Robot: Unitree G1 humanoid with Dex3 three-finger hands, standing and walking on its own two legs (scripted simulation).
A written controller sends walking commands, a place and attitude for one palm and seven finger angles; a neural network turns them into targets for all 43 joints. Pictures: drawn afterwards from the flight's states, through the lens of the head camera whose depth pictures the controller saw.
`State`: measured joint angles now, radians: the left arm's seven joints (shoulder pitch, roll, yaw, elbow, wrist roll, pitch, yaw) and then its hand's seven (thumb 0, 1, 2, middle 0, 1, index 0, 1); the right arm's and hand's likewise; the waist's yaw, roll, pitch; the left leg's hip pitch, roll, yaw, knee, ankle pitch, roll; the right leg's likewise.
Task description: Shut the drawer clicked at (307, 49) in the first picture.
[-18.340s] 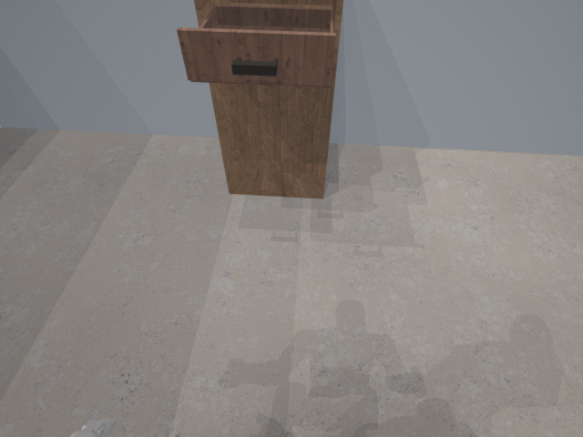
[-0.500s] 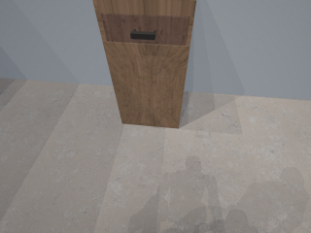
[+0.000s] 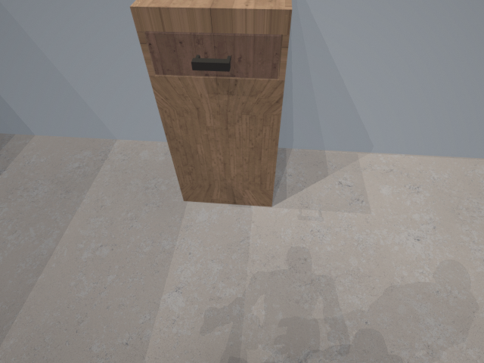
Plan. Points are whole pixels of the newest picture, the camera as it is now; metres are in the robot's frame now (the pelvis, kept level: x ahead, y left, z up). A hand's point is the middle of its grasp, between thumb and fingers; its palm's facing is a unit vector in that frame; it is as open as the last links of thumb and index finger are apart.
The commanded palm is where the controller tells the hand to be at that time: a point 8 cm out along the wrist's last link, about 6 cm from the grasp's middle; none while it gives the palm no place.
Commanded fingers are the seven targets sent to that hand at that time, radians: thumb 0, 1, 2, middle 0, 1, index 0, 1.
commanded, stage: look to check the result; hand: left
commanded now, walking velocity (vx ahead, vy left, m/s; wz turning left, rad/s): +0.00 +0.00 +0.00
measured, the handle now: (212, 61) +0.95 +0.14 +0.03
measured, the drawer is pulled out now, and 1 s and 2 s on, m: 0.00 0.00 0.00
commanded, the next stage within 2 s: stand and wait in 0.48 s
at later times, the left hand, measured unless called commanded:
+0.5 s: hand out of the picture +0.08 +0.23 -0.16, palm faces -0.03 -0.94 -0.33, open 7.4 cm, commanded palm none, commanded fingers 0.00 0.90 0.90 -0.20 -0.30 -0.20 -0.30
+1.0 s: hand out of the picture +0.12 +0.23 -0.15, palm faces -0.03 -0.94 -0.35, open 7.4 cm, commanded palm none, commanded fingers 0.00 0.90 0.90 -0.20 -0.30 -0.20 -0.30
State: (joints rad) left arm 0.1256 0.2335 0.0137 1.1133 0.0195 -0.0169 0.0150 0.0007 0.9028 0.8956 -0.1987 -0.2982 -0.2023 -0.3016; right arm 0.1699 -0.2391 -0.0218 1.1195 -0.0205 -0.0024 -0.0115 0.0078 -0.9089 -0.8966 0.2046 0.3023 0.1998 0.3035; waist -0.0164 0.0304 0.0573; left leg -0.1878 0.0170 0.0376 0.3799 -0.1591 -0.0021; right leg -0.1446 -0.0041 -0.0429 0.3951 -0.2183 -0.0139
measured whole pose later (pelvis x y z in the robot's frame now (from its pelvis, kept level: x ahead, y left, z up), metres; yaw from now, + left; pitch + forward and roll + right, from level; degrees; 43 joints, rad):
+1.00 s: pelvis +0.03 -0.01 +0.00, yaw -1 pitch -1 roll +0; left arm 0.10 0.31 0.01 1.13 0.02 -0.02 0.01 0.00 0.90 0.90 -0.20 -0.30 -0.20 -0.30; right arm 0.11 -0.32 -0.01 1.12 -0.02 0.00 -0.01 0.01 -0.91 -0.90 0.21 0.30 0.20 0.30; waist -0.01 0.03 0.06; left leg -0.11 0.03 0.04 0.31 -0.17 -0.02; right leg -0.07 0.01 -0.04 0.31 -0.22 -0.02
